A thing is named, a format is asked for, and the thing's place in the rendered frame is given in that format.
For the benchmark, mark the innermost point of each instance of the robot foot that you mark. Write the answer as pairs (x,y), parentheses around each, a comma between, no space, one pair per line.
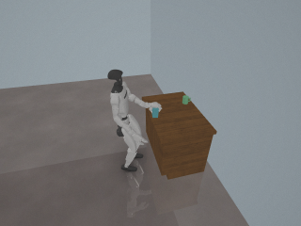
(139,155)
(130,168)

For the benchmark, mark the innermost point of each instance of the robot right hand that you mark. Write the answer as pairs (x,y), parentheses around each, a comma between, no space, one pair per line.
(137,139)

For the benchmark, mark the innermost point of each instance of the robot right forearm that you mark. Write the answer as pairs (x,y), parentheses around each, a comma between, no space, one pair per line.
(128,128)

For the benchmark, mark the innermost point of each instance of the left robot upper arm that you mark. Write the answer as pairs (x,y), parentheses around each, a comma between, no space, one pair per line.
(131,97)

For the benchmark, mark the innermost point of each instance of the right robot foot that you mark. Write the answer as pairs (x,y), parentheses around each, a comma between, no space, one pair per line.
(130,168)

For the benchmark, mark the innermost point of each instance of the right robot upper arm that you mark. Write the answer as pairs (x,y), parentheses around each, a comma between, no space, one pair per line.
(115,101)

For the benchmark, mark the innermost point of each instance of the sponge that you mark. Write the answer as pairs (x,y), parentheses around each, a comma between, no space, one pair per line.
(155,112)

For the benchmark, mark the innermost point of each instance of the robot left forearm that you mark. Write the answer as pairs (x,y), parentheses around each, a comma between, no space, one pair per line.
(142,103)

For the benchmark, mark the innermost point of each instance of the robot left hand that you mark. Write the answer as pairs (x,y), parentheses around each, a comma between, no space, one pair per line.
(155,105)

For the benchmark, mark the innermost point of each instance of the left robot foot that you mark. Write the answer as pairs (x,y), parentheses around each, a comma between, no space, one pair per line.
(139,155)

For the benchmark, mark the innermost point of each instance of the table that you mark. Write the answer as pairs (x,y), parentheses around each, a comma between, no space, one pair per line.
(180,137)

